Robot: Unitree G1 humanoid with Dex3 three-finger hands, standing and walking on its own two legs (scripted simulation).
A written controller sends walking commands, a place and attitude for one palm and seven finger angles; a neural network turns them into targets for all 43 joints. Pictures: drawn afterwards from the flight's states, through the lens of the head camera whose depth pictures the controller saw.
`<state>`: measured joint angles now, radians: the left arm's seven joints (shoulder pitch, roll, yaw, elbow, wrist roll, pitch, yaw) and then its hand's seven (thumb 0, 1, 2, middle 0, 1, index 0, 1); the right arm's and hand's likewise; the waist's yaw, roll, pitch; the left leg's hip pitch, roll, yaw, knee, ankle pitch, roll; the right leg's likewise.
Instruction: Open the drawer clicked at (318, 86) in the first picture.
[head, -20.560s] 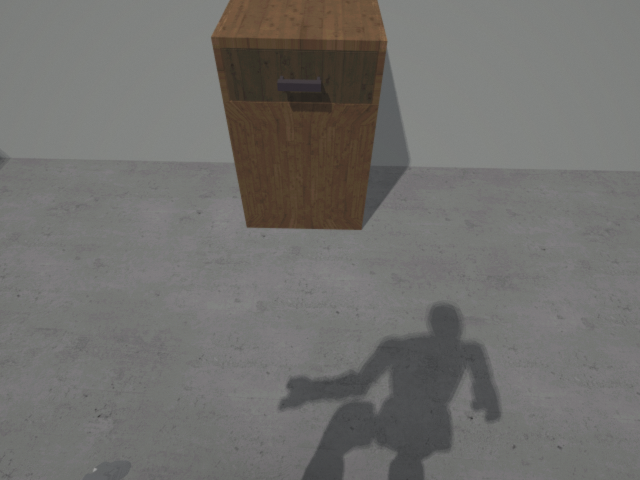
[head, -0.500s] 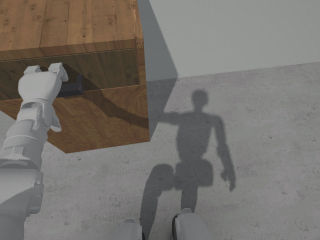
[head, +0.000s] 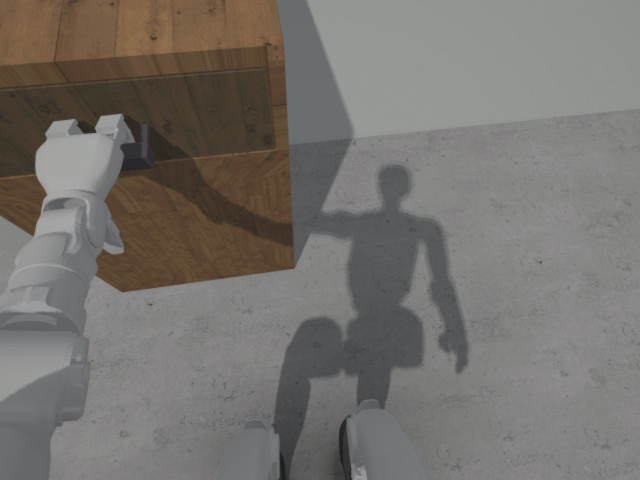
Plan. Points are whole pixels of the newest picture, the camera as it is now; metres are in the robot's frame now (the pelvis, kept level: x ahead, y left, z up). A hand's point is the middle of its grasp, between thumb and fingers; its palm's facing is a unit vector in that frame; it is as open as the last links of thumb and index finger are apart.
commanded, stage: lower the fingers behind the handle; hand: left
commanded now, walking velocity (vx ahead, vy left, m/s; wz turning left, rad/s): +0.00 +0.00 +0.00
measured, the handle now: (100, 147) +0.54 +0.27 +0.00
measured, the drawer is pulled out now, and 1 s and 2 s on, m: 0.00 0.00 0.06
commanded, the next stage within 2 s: close the thumb around the handle in 0.48 s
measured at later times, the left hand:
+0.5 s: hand (99, 189) +0.49 +0.27 -0.02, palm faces -0.10 -0.01 -1.00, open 13.8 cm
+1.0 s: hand (97, 190) +0.49 +0.27 -0.02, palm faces -0.08 -0.01 -1.00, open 9.0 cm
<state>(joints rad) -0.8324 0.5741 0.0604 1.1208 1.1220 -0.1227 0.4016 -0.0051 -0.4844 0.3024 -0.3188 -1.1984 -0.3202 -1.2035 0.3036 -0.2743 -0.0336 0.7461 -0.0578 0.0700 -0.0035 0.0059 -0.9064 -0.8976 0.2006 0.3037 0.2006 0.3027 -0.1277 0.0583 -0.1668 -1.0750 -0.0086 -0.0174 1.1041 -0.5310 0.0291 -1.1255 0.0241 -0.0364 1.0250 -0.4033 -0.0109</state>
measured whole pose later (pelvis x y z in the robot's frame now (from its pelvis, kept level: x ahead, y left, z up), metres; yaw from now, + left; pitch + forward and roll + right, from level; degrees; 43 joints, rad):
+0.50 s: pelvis -0.01 +0.00 -0.01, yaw +0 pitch +30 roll -2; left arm -0.85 0.62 0.08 1.11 1.11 -0.13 0.37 0.00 -0.48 0.30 -0.31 -1.20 -0.32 -1.20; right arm 0.31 -0.28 -0.01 0.73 -0.05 0.06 -0.01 0.01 -0.91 -0.90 0.20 0.30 0.20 0.30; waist -0.14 0.06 -0.16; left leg -1.12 0.00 -0.02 1.15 -0.54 0.03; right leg -1.18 0.03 -0.04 1.07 -0.41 -0.01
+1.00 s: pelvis -0.01 +0.00 -0.01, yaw +0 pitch +29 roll -3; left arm -0.85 0.59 0.05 1.13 1.11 -0.10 0.40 0.00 0.21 0.60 -0.35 -1.27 -0.37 -1.28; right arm 0.30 -0.27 -0.02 0.74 -0.05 0.06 0.00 0.01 -0.91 -0.90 0.20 0.30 0.20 0.30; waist -0.13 0.06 -0.16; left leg -1.11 -0.01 -0.02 1.14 -0.54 0.04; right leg -1.15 0.02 -0.04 1.05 -0.40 -0.01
